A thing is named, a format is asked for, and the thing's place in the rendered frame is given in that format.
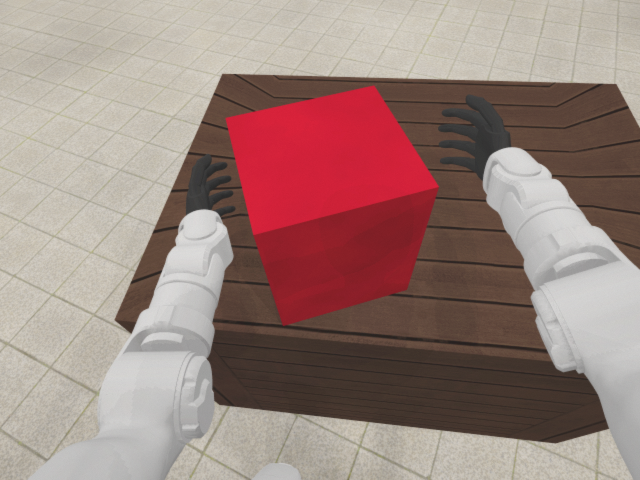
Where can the pedestal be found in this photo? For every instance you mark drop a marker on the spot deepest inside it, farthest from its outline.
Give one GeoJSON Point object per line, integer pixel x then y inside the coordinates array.
{"type": "Point", "coordinates": [459, 350]}

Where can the carton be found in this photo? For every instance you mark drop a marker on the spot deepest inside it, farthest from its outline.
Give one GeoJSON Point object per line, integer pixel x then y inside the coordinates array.
{"type": "Point", "coordinates": [338, 200]}

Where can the right robot forearm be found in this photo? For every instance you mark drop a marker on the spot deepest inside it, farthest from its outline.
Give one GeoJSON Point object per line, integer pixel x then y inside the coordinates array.
{"type": "Point", "coordinates": [547, 227]}

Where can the robot right hand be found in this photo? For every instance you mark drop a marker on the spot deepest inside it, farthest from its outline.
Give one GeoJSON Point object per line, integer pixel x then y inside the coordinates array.
{"type": "Point", "coordinates": [489, 134]}

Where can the robot right upper arm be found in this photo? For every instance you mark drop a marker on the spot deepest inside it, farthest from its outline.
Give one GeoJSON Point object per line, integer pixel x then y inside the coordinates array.
{"type": "Point", "coordinates": [590, 322]}

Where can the left robot forearm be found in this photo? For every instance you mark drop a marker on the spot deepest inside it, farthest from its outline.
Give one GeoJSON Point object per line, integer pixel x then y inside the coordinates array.
{"type": "Point", "coordinates": [186, 296]}

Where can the robot left hand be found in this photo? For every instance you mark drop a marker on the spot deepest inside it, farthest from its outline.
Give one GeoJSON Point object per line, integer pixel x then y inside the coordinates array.
{"type": "Point", "coordinates": [198, 193]}

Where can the robot left upper arm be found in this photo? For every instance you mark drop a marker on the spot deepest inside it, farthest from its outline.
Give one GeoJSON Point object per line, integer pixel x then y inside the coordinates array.
{"type": "Point", "coordinates": [153, 403]}

